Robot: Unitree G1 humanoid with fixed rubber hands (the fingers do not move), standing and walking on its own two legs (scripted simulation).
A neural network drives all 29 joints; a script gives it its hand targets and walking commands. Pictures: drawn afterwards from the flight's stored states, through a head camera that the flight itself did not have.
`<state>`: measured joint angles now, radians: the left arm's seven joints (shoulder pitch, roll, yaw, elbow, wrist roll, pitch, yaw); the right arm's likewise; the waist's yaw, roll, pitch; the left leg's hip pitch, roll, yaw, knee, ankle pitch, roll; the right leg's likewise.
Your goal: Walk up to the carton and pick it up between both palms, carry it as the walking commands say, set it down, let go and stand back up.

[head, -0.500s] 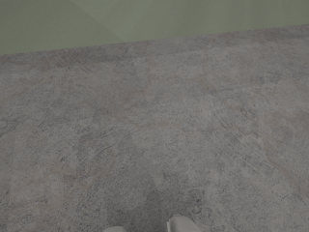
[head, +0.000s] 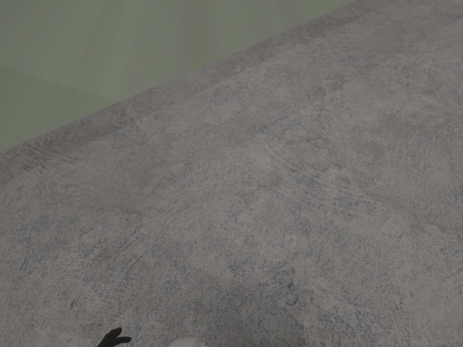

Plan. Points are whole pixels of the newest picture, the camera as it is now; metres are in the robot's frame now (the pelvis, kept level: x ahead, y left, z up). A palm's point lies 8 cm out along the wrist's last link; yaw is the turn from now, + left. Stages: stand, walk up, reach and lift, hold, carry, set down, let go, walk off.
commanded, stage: walk up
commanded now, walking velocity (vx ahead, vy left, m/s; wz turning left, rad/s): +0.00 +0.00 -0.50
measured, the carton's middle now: out of the picture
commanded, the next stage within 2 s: none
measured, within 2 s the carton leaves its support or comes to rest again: neither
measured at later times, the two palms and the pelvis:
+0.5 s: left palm out of the picture +0.09 +0.26 -0.13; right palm out of the picture +0.00 -0.23 -0.14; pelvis -0.02 +0.02 -0.01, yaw -17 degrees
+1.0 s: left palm (124, 343) +0.16 +0.22 -0.15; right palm out of the picture -0.07 -0.23 -0.09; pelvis -0.04 +0.04 +0.01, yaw -31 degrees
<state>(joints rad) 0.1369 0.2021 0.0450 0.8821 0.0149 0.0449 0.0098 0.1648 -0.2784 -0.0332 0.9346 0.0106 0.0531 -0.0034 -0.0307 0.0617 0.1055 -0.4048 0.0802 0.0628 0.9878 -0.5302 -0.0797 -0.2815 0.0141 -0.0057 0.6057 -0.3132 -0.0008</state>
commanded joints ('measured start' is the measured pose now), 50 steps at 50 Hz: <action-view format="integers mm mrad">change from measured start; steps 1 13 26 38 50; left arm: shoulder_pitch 35 79 144 98 55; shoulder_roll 228 150 298 227 169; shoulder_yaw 73 54 68 52 46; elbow -51 -51 -46 -31 -63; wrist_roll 4 -13 3 -19 -26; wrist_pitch -5 30 -33 -16 20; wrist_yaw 6 -41 0 16 -35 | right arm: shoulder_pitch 28 -35 -34 5 -72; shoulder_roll -87 -129 -62 -36 -122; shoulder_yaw -15 -19 -16 10 -14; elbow -85 -122 -143 -138 -155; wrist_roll -3 -33 -27 3 -38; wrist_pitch -34 -41 -4 -48 -41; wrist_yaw -16 -43 -15 -24 -39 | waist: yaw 58 39 64 46 48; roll -273 195 -301 -229 214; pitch -153 -88 -60 -232 -119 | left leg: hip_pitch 13 174 -160 57 225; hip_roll -23 239 29 -47 244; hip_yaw -1 -99 -30 16 -97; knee -232 -730 59 -382 -692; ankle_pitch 43 271 -18 137 483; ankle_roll -4 189 10 14 233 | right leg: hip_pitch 94 -233 80 247 -209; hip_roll -267 -38 -407 -232 -13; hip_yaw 322 13 433 296 2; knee -245 501 -315 -152 540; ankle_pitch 527 -126 466 788 -121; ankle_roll -151 63 -204 -150 62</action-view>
